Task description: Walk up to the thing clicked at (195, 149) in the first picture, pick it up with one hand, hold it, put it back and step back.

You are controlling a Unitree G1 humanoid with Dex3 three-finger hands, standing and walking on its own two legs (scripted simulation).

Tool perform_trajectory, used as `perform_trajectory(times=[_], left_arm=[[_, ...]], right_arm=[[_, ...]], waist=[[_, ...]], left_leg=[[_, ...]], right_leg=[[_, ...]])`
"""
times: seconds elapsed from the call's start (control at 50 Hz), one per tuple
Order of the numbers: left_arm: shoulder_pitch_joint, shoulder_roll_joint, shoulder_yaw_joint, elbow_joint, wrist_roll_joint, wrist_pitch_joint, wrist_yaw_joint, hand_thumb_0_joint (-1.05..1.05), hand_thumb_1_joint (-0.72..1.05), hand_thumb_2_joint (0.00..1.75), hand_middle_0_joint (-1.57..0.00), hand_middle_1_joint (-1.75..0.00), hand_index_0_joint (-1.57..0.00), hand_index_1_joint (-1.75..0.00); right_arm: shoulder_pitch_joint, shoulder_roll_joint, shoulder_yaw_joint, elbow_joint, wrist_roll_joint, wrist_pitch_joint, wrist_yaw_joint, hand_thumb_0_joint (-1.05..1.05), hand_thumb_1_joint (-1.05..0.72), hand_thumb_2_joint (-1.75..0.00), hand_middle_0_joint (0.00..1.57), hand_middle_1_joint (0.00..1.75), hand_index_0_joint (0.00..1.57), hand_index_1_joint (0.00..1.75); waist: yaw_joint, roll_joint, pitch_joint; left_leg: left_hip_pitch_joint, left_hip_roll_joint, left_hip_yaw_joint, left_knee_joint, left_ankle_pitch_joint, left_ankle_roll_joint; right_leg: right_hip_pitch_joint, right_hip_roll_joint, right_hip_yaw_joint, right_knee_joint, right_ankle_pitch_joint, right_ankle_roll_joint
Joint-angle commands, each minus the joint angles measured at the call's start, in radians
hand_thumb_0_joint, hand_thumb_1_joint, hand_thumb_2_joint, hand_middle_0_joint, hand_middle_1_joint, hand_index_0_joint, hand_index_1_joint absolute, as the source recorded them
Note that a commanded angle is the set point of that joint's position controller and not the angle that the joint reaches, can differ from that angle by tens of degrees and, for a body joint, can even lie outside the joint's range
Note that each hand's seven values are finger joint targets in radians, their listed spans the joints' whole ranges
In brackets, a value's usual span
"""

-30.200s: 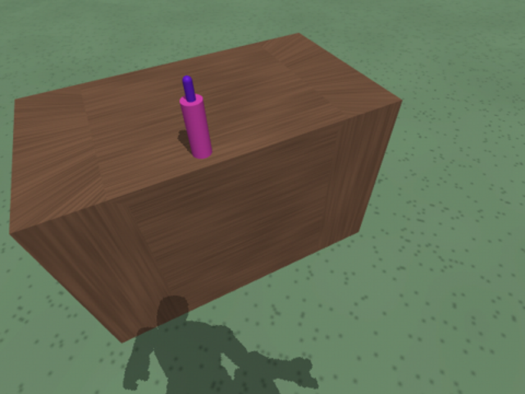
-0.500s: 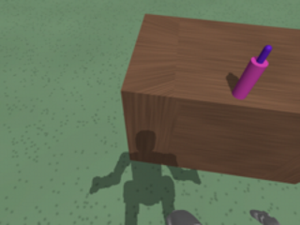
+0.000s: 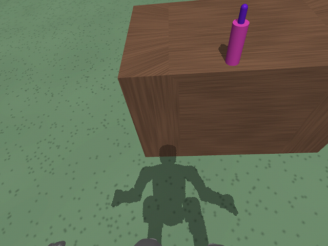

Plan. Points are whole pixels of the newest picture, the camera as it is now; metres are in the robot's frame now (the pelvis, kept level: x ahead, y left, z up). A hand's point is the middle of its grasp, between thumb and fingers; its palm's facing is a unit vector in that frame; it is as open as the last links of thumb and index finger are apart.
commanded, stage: step back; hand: right
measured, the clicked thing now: (237, 36) +0.78 -0.25 +0.05
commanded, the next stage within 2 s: stand in 1.62 s
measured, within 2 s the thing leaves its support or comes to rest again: neither
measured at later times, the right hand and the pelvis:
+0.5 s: hand out of the picture -0.04 -0.28 -0.15, palm faces +0.00 +0.91 -0.41, open 7.4 cm; pelvis -0.17 -0.01 -0.01, yaw -2 degrees
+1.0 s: hand out of the picture -0.16 -0.25 -0.15, palm faces -0.03 +0.94 -0.34, open 7.4 cm; pelvis -0.25 +0.00 +0.00, yaw +0 degrees
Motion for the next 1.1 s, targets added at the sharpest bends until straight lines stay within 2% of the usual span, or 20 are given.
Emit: perform_trajectory(times=[0.0, 0.06, 0.08, 0.1, 0.12, 0.18, 0.3, 0.38, 0.42, 0.44, 0.46, 0.5, 0.62, 0.68, 0.72, 0.74, 0.9, 0.96, 0.98, 1.08], left_arm=[[0.001, 0.269, 0.079, -0.081, -0.004, -0.015, 0.026, 0.0, 0.9, 0.9, -0.2, -0.3, -0.2, -0.3], [-0.066, 0.257, 0.061, -0.098, -0.022, 0.005, 0.013, 0.0, 0.9, 0.9, -0.2, -0.3, -0.2, -0.3], [-0.052, 0.216, 0.048, -0.106, -0.028, 0.01, 0.008, 0.0, 0.9, 0.9, -0.2, -0.3, -0.2, -0.3], [-0.085, 0.205, 0.049, -0.119, -0.038, 0.007, 0.013, 0.0, 0.9, 0.9, -0.2, -0.3, -0.2, -0.3], [-0.144, 0.243, 0.071, -0.105, -0.022, 0.009, 0.023, 0.0, 0.9, 0.9, -0.2, -0.3, -0.2, -0.3], [-0.042, 0.228, 0.068, -0.044, -0.04, 0.015, 0.011, 0.0, 0.9, 0.9, -0.2, -0.3, -0.2, -0.3], [-0.047, 0.206, 0.061, -0.043, -0.019, -0.005, -0.008, 0.0, 0.9, 0.9, -0.2, -0.3, -0.2, -0.3], [0.077, 0.192, 0.054, 0.036, -0.01, -0.022, -0.01, 0.0, 0.9, 0.9, -0.2, -0.3, -0.2, -0.3], [0.087, 0.333, 0.096, 0.025, 0.008, -0.032, -0.008, 0.0, 0.9, 0.9, -0.2, -0.3, -0.2, -0.3], [0.026, 0.421, 0.108, 0.002, 0.005, -0.027, -0.006, 0.0, 0.9, 0.9, -0.2, -0.3, -0.2, -0.3], [-0.018, 0.389, 0.099, -0.021, 0.003, -0.033, -0.003, 0.0, 0.9, 0.9, -0.2, -0.3, -0.2, -0.3], [-0.116, 0.291, 0.067, -0.037, 0.001, -0.041, 0.005, 0.0, 0.9, 0.9, -0.2, -0.3, -0.2, -0.3], [0.017, 0.283, 0.073, -0.006, 0.012, -0.047, 0.006, 0.0, 0.9, 0.9, -0.2, -0.3, -0.2, -0.3], [-0.033, 0.265, 0.055, -0.002, -0.007, -0.034, -0.007, 0.0, 0.9, 0.9, -0.2, -0.3, -0.2, -0.3], [-0.013, 0.159, 0.018, 0.002, -0.029, -0.031, -0.014, 0.0, 0.9, 0.9, -0.2, -0.3, -0.2, -0.3], [-0.072, 0.254, 0.051, 0.029, -0.02, -0.029, -0.003, 0.0, 0.9, 0.9, -0.2, -0.3, -0.2, -0.3], [0.039, 0.195, 0.052, 0.142, -0.011, -0.068, -0.026, 0.0, 0.9, 0.9, -0.2, -0.3, -0.2, -0.3], [0.021, 0.304, 0.064, 0.143, 0.004, -0.084, -0.019, 0.0, 0.9, 0.9, -0.2, -0.3, -0.2, -0.3], [-0.04, 0.303, 0.062, 0.123, 0.002, -0.089, -0.019, 0.0, 0.9, 0.9, -0.2, -0.3, -0.2, -0.3], [-0.105, 0.223, 0.03, 0.12, -0.009, -0.08, -0.025, 0.0, 0.9, 0.9, -0.2, -0.3, -0.2, -0.3]], right_arm=[[-0.01, -0.136, -0.033, -0.098, -0.017, -0.05, -0.01, 0.0, -0.9, -0.9, 0.2, 0.3, 0.2, 0.3], [0.097, -0.155, -0.052, -0.046, -0.023, -0.062, -0.007, 0.0, -0.9, -0.9, 0.2, 0.3, 0.2, 0.3], [0.085, -0.22, -0.069, -0.052, -0.038, -0.064, -0.008, 0.0, -0.9, -0.9, 0.2, 0.3, 0.2, 0.3], [0.01, -0.341, -0.082, -0.082, -0.033, -0.062, 0.002, 0.0, -0.9, -0.9, 0.2, 0.3, 0.2, 0.3], [-0.006, -0.365, -0.087, -0.093, -0.035, -0.067, 0.003, 0.0, -0.9, -0.9, 0.2, 0.3, 0.2, 0.3], [-0.128, -0.241, -0.049, -0.103, -0.041, -0.071, -0.012, 0.0, -0.9, -0.9, 0.2, 0.3, 0.2, 0.3], [-0.043, -0.227, -0.056, -0.112, -0.04, -0.059, -0.015, 0.0, -0.9, -0.9, 0.2, 0.3, 0.2, 0.3], [-0.09, -0.236, -0.049, -0.121, -0.018, -0.033, -0.007, 0.0, -0.9, -0.9, 0.2, 0.3, 0.2, 0.3], [-0.095, -0.136, -0.02, -0.153, -0.007, -0.037, -0.002, 0.0, -0.9, -0.9, 0.2, 0.3, 0.2, 0.3], [-0.139, -0.145, -0.034, -0.157, -0.007, -0.032, -0.023, 0.0, -0.9, -0.9, 0.2, 0.3, 0.2, 0.3], [-0.131, -0.173, -0.047, -0.142, -0.006, -0.029, -0.026, 0.0, -0.9, -0.9, 0.2, 0.3, 0.2, 0.3], [-0.06, -0.17, -0.04, -0.101, 0.002, -0.035, -0.019, 0.0, -0.9, -0.9, 0.2, 0.3, 0.2, 0.3], [-0.089, -0.135, -0.03, -0.098, -0.027, -0.065, 0.0, 0.0, -0.9, -0.9, 0.2, 0.3, 0.2, 0.3], [0.014, -0.121, -0.04, -0.022, -0.033, -0.085, 0.001, 0.0, -0.9, -0.9, 0.2, 0.3, 0.2, 0.3], [-0.043, -0.236, -0.058, -0.031, -0.044, -0.098, 0.001, 0.0, -0.9, -0.9, 0.2, 0.3, 0.2, 0.3], [-0.073, -0.308, -0.07, -0.038, -0.038, -0.098, 0.007, 0.0, -0.9, -0.9, 0.2, 0.3, 0.2, 0.3], [-0.13, -0.168, -0.031, -0.008, -0.032, -0.088, 0.023, 0.0, -0.9, -0.9, 0.2, 0.3, 0.2, 0.3], [-0.115, -0.114, -0.019, 0.004, -0.02, -0.084, 0.021, 0.0, -0.9, -0.9, 0.2, 0.3, 0.2, 0.3], [-0.081, -0.135, -0.029, 0.02, -0.022, -0.085, 0.022, 0.0, -0.9, -0.9, 0.2, 0.3, 0.2, 0.3], [0.011, -0.122, -0.033, 0.068, -0.031, -0.112, 0.022, 0.0, -0.9, -0.9, 0.2, 0.3, 0.2, 0.3]], waist=[[0.053, -0.264, -0.199], [-0.005, -0.176, -0.228], [0.003, -0.013, -0.216], [-0.002, 0.191, -0.189], [-0.051, 0.183, -0.149], [0.047, 0.053, -0.146], [-0.012, 0.149, -0.191], [0.031, 0.146, -0.272], [0.033, -0.168, -0.213], [0.083, -0.306, -0.163], [0.055, -0.231, -0.112], [-0.014, -0.113, -0.123], [0.072, -0.221, -0.173], [0.01, -0.2, -0.19], [0.024, 0.12, -0.181], [-0.019, 0.112, -0.11], [0.044, 0.079, -0.092], [0.044, -0.156, -0.069], [0.018, -0.132, -0.033], [-0.024, -0.118, -0.128]], left_leg=[[-0.029, 0.064, 0.064, -0.298, -0.022, 0.009], [0.191, 0.063, 0.119, -0.647, 0.312, 0.044], [0.247, 0.226, -0.13, -0.668, 0.423, 0.101], [0.172, 0.447, -0.379, -0.716, 0.545, 0.253], [0.019, 0.522, -0.485, -0.747, 0.561, 0.358], [0.11, 0.351, -0.157, -0.634, 0.634, 0.252], [0.327, 0.369, -0.134, -0.539, 0.754, 0.271], [0.228, 0.283, -0.038, -0.443, 0.585, 0.182], [-0.136, 0.091, 0.035, -0.244, 0.173, 0.057], [-0.103, 0.009, 0.0, -0.013, -0.129, 0.024], [-0.067, 0.037, -0.088, 0.117, -0.121, 0.022], [-0.055, -0.004, -0.075, 0.166, -0.012, 0.03], [-0.034, 0.057, 0.081, -0.29, -0.036, 0.011], [0.243, 0.049, 0.133, -0.702, 0.196, 0.042], [0.305, 0.359, -0.367, -0.807, -0.102, 0.177], [0.027, 0.448, -0.427, -0.845, -0.25, 0.269], [0.01, 0.239, -0.066, -0.681, -0.082, 0.118], [-0.011, 0.065, 0.042, -0.36, -0.053, 0.033], [0.032, 0.087, 0.025, -0.295, -0.002, 0.026], [0.286, 0.119, 0.002, -0.618, 0.17, 0.061]], right_leg=[[0.275, -0.234, 0.2, -0.082, 0.519, -0.195], [0.131, -0.163, 0.136, 0.045, 0.375, -0.117], [-0.034, -0.062, 0.098, 0.16, 0.159, -0.058], [-0.139, 0.114, -0.003, 0.327, -0.28, -0.016], [-0.091, 0.115, 0.139, 0.528, -0.407, -0.006], [-0.152, 0.133, 0.185, 0.668, -0.238, -0.019], [-0.114, 0.056, 0.073, 0.237, -0.261, 0.028], [0.153, 0.075, -0.051, -0.235, 0.031, -0.014], [0.238, -0.178, 0.347, -0.238, 0.084, -0.111], [-0.009, -0.38, 0.539, -0.317, 0.147, -0.289], [-0.108, -0.397, 0.526, -0.328, 0.167, -0.31], [-0.039, -0.23, 0.251, -0.194, 0.337, -0.229], [0.201, -0.205, 0.225, -0.153, 0.13, -0.201], [0.077, -0.165, 0.166, -0.059, 0.079, -0.134], [-0.208, 0.018, 0.011, 0.122, -0.202, -0.019], [-0.077, -0.006, 0.06, 0.252, -0.34, -0.012], [0.23, 0.059, -0.036, -0.219, -0.071, -0.028], [0.072, -0.232, 0.428, -0.414, -0.508, -0.162], [-0.01, -0.276, 0.449, -0.431, -0.541, -0.192], [-0.069, -0.132, 0.158, -0.25, -0.149, -0.085]])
